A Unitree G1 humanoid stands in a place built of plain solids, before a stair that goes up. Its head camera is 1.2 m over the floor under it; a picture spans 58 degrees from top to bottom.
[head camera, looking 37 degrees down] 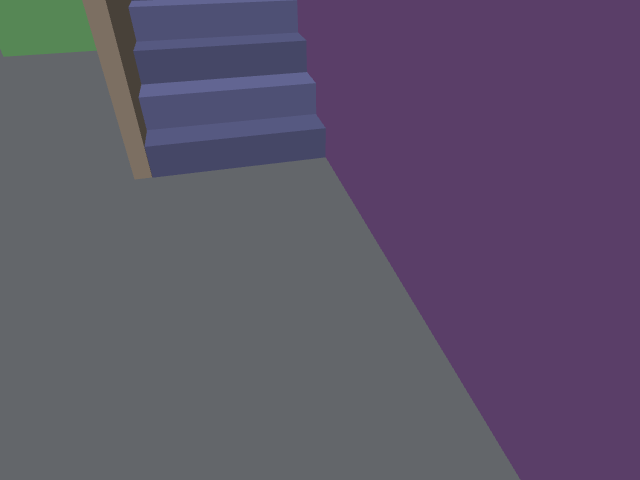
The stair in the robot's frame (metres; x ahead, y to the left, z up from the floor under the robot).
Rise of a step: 0.19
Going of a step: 0.24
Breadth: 1.02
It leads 15 degrees to the left of straight ahead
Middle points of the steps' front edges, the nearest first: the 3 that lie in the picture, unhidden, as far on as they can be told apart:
2.31 0.46 0.19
2.54 0.52 0.38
2.76 0.58 0.57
